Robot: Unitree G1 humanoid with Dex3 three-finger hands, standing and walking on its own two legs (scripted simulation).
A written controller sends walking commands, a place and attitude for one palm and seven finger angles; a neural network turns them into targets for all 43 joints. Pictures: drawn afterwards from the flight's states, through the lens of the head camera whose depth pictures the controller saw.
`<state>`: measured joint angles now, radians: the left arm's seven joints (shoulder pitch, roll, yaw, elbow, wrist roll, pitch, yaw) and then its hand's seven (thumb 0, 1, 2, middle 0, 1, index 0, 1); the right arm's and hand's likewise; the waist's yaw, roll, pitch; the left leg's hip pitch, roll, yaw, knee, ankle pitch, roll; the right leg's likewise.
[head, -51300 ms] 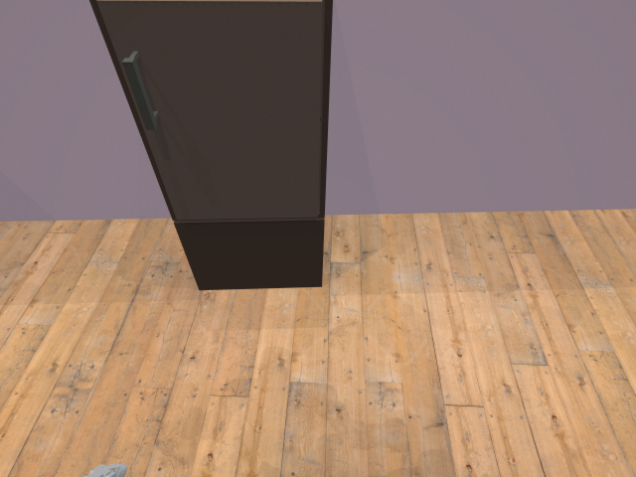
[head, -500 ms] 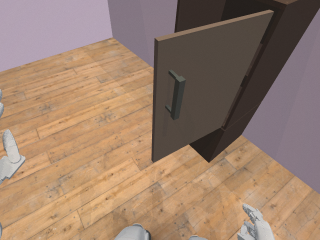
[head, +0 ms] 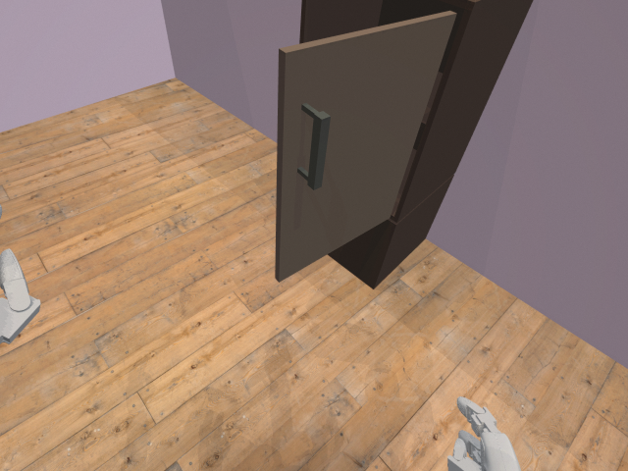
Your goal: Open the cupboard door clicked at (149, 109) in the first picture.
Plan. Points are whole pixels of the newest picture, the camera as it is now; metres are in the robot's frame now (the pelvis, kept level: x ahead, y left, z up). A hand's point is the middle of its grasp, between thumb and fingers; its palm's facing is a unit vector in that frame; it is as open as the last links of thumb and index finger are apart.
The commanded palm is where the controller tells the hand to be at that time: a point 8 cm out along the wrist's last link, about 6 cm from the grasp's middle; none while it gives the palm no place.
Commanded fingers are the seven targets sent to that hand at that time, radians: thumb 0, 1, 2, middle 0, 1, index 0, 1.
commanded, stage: stop stepping back and stand still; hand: left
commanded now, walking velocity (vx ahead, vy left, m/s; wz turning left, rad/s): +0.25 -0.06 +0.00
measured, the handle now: (311, 147) +0.64 +0.04 +0.07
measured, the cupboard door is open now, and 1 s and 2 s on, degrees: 82 82 82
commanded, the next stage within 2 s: let the arm hang, fingers relaxed in 0.70 s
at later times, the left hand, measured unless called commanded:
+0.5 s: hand out of the picture +0.14 +0.27 +0.17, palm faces +0.42 -0.81 -0.42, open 7.4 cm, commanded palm +0.08 +0.32 +0.19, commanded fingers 0.00 0.90 0.90 -0.20 -0.30 -0.20 -0.30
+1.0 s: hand out of the picture +0.08 +0.21 -0.11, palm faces +0.07 -0.95 -0.32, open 7.4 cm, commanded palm none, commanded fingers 0.00 0.90 0.90 -0.20 -0.30 -0.20 -0.30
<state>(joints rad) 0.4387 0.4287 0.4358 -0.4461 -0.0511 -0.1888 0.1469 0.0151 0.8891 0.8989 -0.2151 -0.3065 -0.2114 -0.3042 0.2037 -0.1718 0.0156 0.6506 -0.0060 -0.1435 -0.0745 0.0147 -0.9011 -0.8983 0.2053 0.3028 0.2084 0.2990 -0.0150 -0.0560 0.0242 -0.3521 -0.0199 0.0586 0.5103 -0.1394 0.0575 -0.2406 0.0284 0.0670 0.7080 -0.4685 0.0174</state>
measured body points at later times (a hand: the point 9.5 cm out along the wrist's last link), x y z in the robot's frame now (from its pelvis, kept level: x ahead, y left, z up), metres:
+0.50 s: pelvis -0.07 +0.02 +0.01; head -0.08 +0.03 +0.46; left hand +0.11 +0.31 +0.19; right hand +0.05 -0.25 -0.08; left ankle -0.05 +0.16 -0.73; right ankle -0.07 -0.07 -0.73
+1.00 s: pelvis -0.06 +0.01 +0.00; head -0.03 -0.02 +0.45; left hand +0.08 +0.26 -0.08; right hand +0.08 -0.23 -0.14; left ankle -0.07 +0.13 -0.71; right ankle -0.05 -0.06 -0.73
